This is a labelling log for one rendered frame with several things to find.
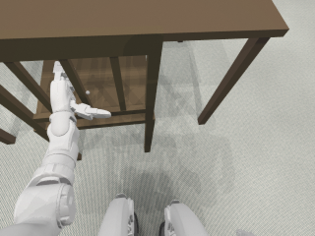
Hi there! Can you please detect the left robot upper arm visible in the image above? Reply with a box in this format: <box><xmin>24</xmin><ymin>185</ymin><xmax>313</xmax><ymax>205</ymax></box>
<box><xmin>0</xmin><ymin>183</ymin><xmax>76</xmax><ymax>236</ymax></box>

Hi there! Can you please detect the robot right shin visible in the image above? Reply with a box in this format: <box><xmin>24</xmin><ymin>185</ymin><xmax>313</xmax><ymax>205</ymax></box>
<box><xmin>164</xmin><ymin>200</ymin><xmax>180</xmax><ymax>236</ymax></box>

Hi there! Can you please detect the robot left hand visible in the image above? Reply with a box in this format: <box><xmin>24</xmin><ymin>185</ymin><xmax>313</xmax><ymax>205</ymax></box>
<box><xmin>50</xmin><ymin>61</ymin><xmax>111</xmax><ymax>121</ymax></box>

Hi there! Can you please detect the robot shin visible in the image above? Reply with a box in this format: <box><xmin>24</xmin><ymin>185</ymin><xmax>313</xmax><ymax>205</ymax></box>
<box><xmin>164</xmin><ymin>200</ymin><xmax>180</xmax><ymax>236</ymax></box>
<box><xmin>116</xmin><ymin>193</ymin><xmax>134</xmax><ymax>236</ymax></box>

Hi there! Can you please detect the robot left shin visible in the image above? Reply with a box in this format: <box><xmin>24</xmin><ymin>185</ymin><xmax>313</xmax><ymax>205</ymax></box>
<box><xmin>116</xmin><ymin>193</ymin><xmax>134</xmax><ymax>236</ymax></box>

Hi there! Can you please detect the table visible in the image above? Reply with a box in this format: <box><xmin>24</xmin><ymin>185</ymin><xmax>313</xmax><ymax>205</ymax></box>
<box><xmin>0</xmin><ymin>0</ymin><xmax>289</xmax><ymax>145</ymax></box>

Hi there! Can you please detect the chair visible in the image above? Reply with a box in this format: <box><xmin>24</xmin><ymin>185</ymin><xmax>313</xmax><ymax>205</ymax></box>
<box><xmin>0</xmin><ymin>26</ymin><xmax>164</xmax><ymax>161</ymax></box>

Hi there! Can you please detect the robot left forearm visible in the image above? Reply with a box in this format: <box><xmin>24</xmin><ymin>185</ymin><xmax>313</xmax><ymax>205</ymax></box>
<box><xmin>14</xmin><ymin>111</ymin><xmax>80</xmax><ymax>224</ymax></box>

